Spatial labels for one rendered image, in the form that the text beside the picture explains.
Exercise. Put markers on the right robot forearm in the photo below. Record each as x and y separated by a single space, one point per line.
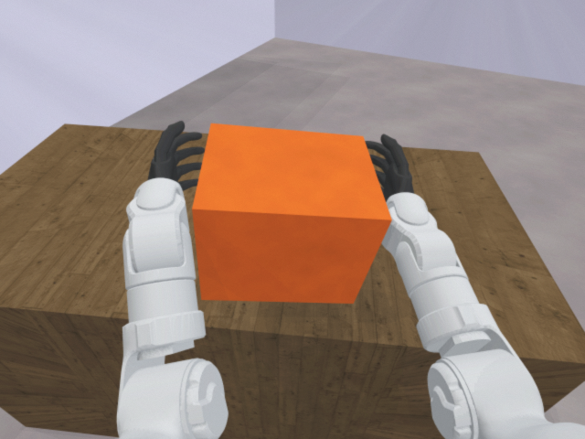
451 320

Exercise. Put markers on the robot left hand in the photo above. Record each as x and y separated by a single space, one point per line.
166 158

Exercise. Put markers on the pedestal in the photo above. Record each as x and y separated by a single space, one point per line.
289 370

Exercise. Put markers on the robot right upper arm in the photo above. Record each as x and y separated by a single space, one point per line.
489 395

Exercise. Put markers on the robot right hand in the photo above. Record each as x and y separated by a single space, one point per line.
396 177

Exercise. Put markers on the robot left upper arm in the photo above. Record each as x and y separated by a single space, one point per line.
179 400

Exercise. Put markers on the carton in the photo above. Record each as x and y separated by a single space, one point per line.
286 216

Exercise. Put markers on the left robot forearm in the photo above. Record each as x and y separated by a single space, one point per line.
159 274

